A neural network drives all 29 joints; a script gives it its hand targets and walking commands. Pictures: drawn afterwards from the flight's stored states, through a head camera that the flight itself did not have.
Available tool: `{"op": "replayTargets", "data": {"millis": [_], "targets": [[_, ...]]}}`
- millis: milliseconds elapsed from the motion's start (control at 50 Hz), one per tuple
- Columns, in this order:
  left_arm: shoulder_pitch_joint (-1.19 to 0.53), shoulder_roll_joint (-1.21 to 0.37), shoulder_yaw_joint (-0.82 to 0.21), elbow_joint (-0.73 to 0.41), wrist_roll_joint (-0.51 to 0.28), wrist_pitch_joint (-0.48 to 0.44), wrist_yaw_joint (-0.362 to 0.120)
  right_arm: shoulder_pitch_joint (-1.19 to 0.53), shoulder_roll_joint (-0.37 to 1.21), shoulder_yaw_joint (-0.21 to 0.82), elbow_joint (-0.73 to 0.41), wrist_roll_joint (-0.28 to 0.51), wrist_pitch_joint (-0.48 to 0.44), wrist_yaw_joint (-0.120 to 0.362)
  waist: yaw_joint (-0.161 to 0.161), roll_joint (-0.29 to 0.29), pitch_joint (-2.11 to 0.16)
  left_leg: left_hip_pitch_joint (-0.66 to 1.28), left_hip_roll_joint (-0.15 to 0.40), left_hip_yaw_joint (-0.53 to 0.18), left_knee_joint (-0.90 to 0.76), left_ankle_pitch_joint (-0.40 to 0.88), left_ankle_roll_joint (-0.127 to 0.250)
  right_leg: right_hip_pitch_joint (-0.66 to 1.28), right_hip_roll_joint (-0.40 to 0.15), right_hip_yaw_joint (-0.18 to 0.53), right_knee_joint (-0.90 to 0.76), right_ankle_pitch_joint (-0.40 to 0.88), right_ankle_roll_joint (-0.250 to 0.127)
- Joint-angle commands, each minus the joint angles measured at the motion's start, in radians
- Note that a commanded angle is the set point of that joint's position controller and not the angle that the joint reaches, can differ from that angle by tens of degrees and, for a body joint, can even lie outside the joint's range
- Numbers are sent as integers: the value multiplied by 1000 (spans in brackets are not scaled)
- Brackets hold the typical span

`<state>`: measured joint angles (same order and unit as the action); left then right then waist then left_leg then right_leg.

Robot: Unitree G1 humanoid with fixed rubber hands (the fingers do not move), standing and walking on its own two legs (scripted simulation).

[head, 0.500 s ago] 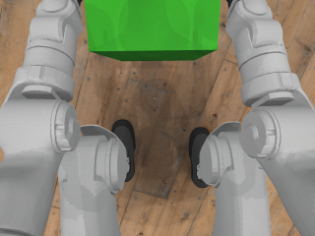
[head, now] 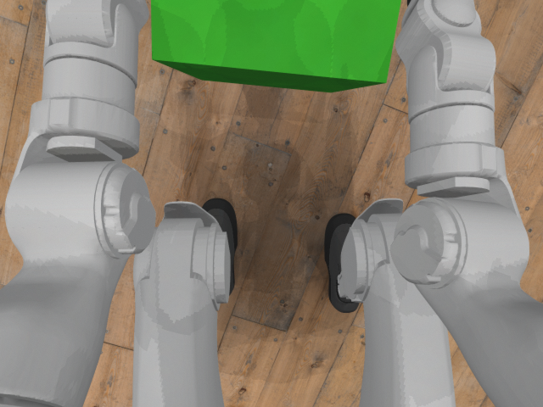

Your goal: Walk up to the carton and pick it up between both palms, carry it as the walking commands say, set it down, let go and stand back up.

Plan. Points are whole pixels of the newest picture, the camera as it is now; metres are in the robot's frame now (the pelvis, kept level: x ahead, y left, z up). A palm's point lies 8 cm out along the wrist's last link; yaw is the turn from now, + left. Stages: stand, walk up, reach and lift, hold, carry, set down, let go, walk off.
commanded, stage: reach and lift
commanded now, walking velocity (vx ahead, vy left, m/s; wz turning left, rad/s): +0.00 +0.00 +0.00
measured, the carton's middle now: out of the picture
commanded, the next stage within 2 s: none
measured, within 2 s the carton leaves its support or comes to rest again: neither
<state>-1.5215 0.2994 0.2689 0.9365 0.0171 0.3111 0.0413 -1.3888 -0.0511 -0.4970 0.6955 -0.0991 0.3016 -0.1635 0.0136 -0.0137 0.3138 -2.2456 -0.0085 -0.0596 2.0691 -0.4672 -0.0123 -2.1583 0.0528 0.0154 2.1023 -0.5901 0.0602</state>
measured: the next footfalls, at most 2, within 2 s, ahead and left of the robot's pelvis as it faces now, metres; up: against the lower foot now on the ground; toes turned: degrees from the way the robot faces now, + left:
none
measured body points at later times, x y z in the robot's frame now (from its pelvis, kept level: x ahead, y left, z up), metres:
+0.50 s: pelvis +0.01 +0.00 +0.04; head +0.32 +0.04 +0.36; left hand +0.56 +0.19 -0.05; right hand +0.56 -0.11 -0.04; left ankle +0.14 +0.13 -0.36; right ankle +0.11 -0.13 -0.36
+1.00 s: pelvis +0.02 +0.00 +0.10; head +0.30 +0.04 +0.45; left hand +0.54 +0.19 +0.02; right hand +0.54 -0.11 +0.03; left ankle +0.14 +0.13 -0.36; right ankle +0.11 -0.13 -0.36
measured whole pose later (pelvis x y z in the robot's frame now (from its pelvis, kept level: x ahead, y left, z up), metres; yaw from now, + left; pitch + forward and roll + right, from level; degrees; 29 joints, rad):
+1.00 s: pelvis +0.02 +0.00 +0.10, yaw +0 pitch +49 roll -4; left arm -1.15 0.06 0.44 0.71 0.25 0.43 0.01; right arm -1.08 0.07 -0.59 0.60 -0.23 0.39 -0.06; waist 0.00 -0.01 -0.21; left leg -2.14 -0.04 -0.08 1.71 -0.43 -0.02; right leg -2.06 0.07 0.04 1.74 -0.54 0.07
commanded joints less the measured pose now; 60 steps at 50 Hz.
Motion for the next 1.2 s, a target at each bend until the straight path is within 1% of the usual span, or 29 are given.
{"op": "replayTargets", "data": {"millis": [0, 80, 140, 180, 200, 220, 260, 340, 360, 420, 500, 560, 580, 620, 640, 660, 760, 840, 860, 880, 900, 920, 980, 1000, 1020, 1040, 1100, 1160, 1180], "targets": [[-478, -1124, -339, -118, -98, -1, -279, -623, 909, 538, 0, 108, 25, 345, -31, 56, -1507, 786, -100, 132, -142, 232, 3, 402, 104, -146, -199, 219, -38], [-432, -1126, -327, -155, -77, -5, -278, -620, 950, 574, -40, 142, 21, 349, 37, 29, -1564, 773, -104, 137, -150, 358, 6, 425, 113, -136, -198, 334, -32], [-413, -1126, -337, -184, -61, 1, -270, -625, 974, 600, -66, 153, 24, 344, 52, 34, -1621, 816, -110, 144, -172, 372, 6, 452, 119, -134, -217, 341, -25], [-394, -1094, -294, -132, -28, 11, -277, -563, 972, 570, 29, 121, 41, 336, 65, 5, -1505, 710, -108, 156, -184, 284, 8, 438, 115, -115, -252, 273, -26], [-405, -1099, -324, -169, -41, 15, -279, -590, 960, 587, -34, 137, 36, 334, 56, 36, -1577, 752, -104, 156, -188, 297, 4, 472, 114, -112, -251, 294, -26], [-422, -1102, -308, -175, -38, 16, -284, -538, 973, 556, 43, 104, 50, 331, 33, 3, -1514, 702, -107, 147, -199, 258, 4, 465, 116, -113, -266, 268, -25], [-449, -1122, -321, -225, -52, 17, -288, -532, 991, 538, 16, 95, 53, 321, 10, -10, -1571, 707, -110, 154, -217, 264, 2, 503, 121, -121, -278, 294, -29], [-406, -1166, -318, -190, -40, 45, -292, -502, 1002, 501, -6, 75, 55, 310, -7, 61, -1575, 742, -116, 154, -247, 290, -10, 459, 124, -120, -308, 291, -37], [-375, -1148, -276, -157, -6, 52, -289, -471, 1001, 473, 45, 60, 64, 311, 16, 64, -1533, 727, -113, 161, -270, 230, -9, 438, 122, -124, -321, 232, -38], [-289, -1190, -261, -127, 31, 73, -287, -435, 977, 450, 31, 37, 71, 323, -7, 103, -1448, 743, -119, 144, -302, 254, -11, 387, 122, -117, -360, 239, -42], [-272, -1174, -203, -104, 65, 76, -287, -410, 967, 399, 63, 10, 81, 343, -12, 78, -1378, 735, -123, 129, -345, 206, -7, 342, 118, -126, -393, 189, -44], [-304, -1208, -254, -193, 47, 63, -273, -400, 1006, 430, 48, 34, 76, 357, 16, 110, -1443, 795, -131, 129, -376, 259, -16, 353, 124, -118, -402, 246, -50], [-297, -1212, -253, -166, 47, 68, -269, -416, 983, 432, 28, 32, 76, 360, -10, 94, -1456, 835, -130, 120, -376, 251, -17, 347, 123, -128, -410, 222, -46], [-308, -1216, -261, -190, 41, 70, -258, -431, 994, 443, 20, 43, 77, 365, 10, 106, -1471, 875, -131, 110, -391, 245, -16, 326, 124, -120, -411, 215, -50], [-295, -1243, -284, -186, 33, 78, -257, -452, 983, 464, -18, 57, 75, 366, -16, 117, -1536, 935, -133, 112, -398, 254, -21, 359, 124, -131, -425, 220, -45], [-267, -1232, -257, -171, 56, 77, -255, -452, 990, 467, -12, 46, 76, 366, 16, 99, -1482, 897, -134, 121, -400, 248, -17, 345, 124, -122, -439, 201, -45], [-299, -1239, -266, -184, 61, 96, -254, -372, 986, 411, 64, 2, 103, 379, -35, 94, -1479, 940, -134, 101, -452, 164, -21, 353, 126, -131, -472, 163, -46], [-254, -1260, -265, -181, 59, 98, -271, -376, 1008, 438, 21, 9, 106, 380, -24, 72, -1504, 924, -140, 114, -464, 198, -16, 436, 129, -121, -498, 193, -44], [-217, -1272, -250, -146, 85, 103, -268, -341, 1017, 422, 48, 3, 104, 384, -7, 113, -1457, 921, -142, 129, -471, 238, -23, 425, 129, -113, -512, 219, -46], [-221, -1268, -264, -182, 73, 94, -269, -363, 1045, 453, 5, 30, 100, 383, 6, 72, -1523, 922, -144, 131, -463, 245, -14, 485, 132, -106, -521, 227, -41], [-218, -1273, -265, -167, 65, 98, -273, -414, 1046, 482, -33, 49, 99, 385, 22, 91, -1533, 960, -144, 128, -473, 263, -14, 477, 134, -109, -516, 238, -40], [-209, -1293, -286, -188, 55, 94, -275, -391, 1058, 491, -31, 53, 100, 386, -9, 71, -1526, 953, -144, 125, -475, 278, -14, 500, 135, -109, -535, 254, -32], [-163, -1296, -257, -151, 71, 100, -284, -310, 1058, 458, 34, 12, 110, 378, -25, 44, -1454, 907, -145, 126, -495, 274, -17, 526, 133, -105, -564, 262, -30], [-179, -1298, -268, -161, 69, 100, -290, -295, 1056, 452, 22, 3, 107, 378, -29, 84, -1489, 924, -149, 137, -494, 257, -21, 531, 136, -102, -565, 252, -37], [-150, -1282, -247, -162, 85, 96, -291, -279, 1070, 449, 52, 3, 114, 380, -11, 51, -1426, 893, -146, 130, -513, 259, -13, 545, 132, -93, -581, 259, -32], [-143, -1288, -272, -164, 83, 98, -294, -281, 1069, 461, 7, 14, 103, 380, -25, 93, -1476, 934, -149, 133, -516, 279, -18, 562, 135, -98, -583, 291, -34], [-116, -1337, -296, -192, 67, 89, -293, -296, 1093, 514, -41, 37, 95, 381, 4, 76, -1532, 971, -156, 128, -532, 336, -19, 630, 138, -88, -593, 336, -33], [-98, -1328, -314, -201, 58, 82, -292, -286, 1109, 546, -60, 53, 93, 382, -14, 30, -1565, 999, -155, 120, -544, 344, -13, 685, 139, -89, -614, 350, -25], [-112, -1306, -293, -188, 73, 83, -293, -264, 1107, 511, -17, 34, 94, 380, 10, 75, -1487, 937, -155, 134, -554, 308, -19, 637, 135, -80, -617, 322, -29]]}}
